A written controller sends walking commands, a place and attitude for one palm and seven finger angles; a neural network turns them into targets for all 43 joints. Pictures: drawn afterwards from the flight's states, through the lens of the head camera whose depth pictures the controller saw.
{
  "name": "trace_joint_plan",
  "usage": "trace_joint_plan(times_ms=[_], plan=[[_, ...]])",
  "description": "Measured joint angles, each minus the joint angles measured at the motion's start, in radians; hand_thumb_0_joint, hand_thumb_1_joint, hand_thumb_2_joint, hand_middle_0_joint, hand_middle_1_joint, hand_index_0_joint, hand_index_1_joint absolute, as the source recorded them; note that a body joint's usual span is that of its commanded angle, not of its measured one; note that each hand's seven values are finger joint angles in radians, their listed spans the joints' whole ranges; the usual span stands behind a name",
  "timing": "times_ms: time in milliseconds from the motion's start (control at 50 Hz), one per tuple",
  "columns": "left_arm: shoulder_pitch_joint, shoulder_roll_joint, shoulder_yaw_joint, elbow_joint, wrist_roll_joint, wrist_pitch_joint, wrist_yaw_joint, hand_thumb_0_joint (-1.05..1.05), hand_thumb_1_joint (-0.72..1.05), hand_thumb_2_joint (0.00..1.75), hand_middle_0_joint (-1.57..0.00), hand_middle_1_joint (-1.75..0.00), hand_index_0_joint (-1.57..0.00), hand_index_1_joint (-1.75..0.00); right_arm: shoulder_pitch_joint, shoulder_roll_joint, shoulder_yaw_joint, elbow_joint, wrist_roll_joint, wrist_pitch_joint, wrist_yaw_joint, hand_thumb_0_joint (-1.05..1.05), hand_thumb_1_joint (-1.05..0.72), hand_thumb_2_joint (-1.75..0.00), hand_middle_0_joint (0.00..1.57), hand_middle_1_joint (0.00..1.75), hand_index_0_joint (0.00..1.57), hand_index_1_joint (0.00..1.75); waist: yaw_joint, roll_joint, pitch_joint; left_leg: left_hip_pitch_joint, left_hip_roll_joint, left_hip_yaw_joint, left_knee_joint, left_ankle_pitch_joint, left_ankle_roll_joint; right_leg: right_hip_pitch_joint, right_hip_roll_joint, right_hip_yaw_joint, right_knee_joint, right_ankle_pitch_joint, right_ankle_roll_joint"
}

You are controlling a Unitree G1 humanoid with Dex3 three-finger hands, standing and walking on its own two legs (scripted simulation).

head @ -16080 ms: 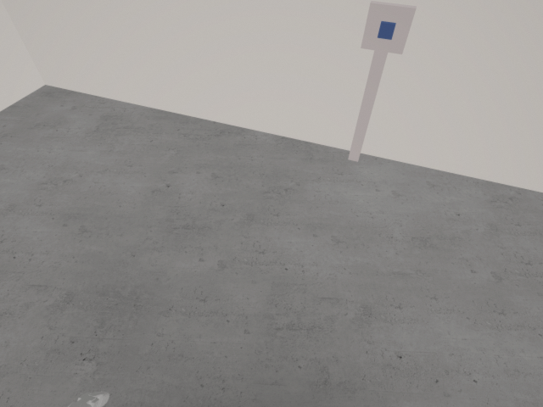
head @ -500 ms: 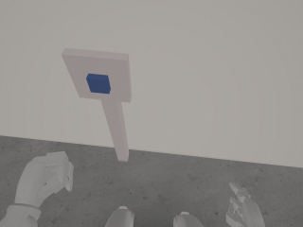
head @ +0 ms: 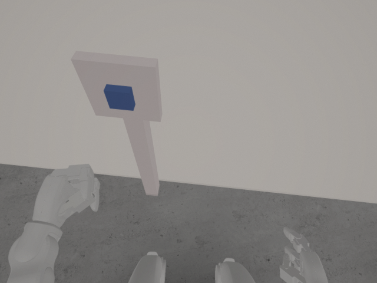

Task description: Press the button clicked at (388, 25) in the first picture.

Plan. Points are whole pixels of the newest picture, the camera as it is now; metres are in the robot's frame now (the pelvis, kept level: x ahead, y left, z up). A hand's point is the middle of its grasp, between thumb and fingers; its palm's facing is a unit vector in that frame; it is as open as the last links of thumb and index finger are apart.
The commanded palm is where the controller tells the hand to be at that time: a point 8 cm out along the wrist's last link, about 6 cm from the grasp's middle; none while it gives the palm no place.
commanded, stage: aim a knuckle at the button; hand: left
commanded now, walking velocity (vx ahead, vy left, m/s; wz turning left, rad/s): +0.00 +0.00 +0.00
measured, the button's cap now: (120, 96) +0.51 +0.19 +0.07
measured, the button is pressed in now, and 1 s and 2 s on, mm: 0 0 0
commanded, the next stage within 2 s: press the button with the knuckle in 1.56 s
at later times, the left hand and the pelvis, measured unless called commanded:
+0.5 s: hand (110, 157) +0.36 +0.19 +0.04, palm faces -0.07 -1.00 -0.03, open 3.1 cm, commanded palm +0.35 +0.24 +0.04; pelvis +0.00 +0.01 +0.00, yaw -1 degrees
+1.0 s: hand (121, 133) +0.43 +0.18 +0.03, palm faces -0.06 -1.00 -0.03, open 3.1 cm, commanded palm +0.40 +0.23 +0.04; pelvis +0.00 +0.01 -0.01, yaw -2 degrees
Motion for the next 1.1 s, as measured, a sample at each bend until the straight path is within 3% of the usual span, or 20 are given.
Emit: trace_joint_plan(times_ms=[240,620,900,1100], plan=[[-0.152,-0.010,-0.012,0.132,0.047,-0.006,0.073,0.02,0.90,0.90,-1.30,-1.50,-1.30,-1.50,0.027,-0.005,-0.005,0.015,-0.005,0.033,0.010,0.01,-0.91,-0.89,0.21,0.30,0.21,0.30,-0.020,-0.005,0.005,-0.006,-0.004,0.022,-0.021,0.011,0.008,-0.017,-0.004,0.022,-0.012,0.013,0.008],[-0.456,0.016,0.016,0.433,0.090,-0.044,0.088,0.02,0.90,0.90,-1.30,-1.50,-1.30,-1.50,0.025,-0.002,-0.005,0.062,-0.011,0.089,0.019,0.01,-0.91,-0.89,0.21,0.30,0.21,0.30,-0.038,-0.016,0.009,-0.048,-0.001,0.033,-0.017,0.012,0.011,-0.065,-0.001,0.034,-0.005,0.017,0.011],[-0.661,0.044,0.061,0.643,0.130,-0.084,0.104,0.02,0.90,0.90,-1.30,-1.50,-1.30,-1.50,0.036,-0.001,-0.008,0.089,-0.021,0.134,0.030,0.00,-0.91,-0.89,0.21,0.30,0.21,0.30,-0.068,-0.017,0.010,-0.102,0.004,0.037,0.009,0.007,0.011,-0.123,0.004,0.040,0.021,0.015,0.011],[-0.645,0.064,0.090,0.655,0.118,-0.096,0.080,0.02,0.90,0.90,-1.29,-1.50,-1.30,-1.50,0.064,-0.001,-0.012,0.086,-0.016,0.168,0.039,0.00,-0.91,-0.89,0.21,0.30,0.21,0.30,-0.074,-0.015,0.014,-0.107,0.009,0.045,0.004,0.008,0.013,-0.132,0.009,0.048,0.015,0.020,0.013]])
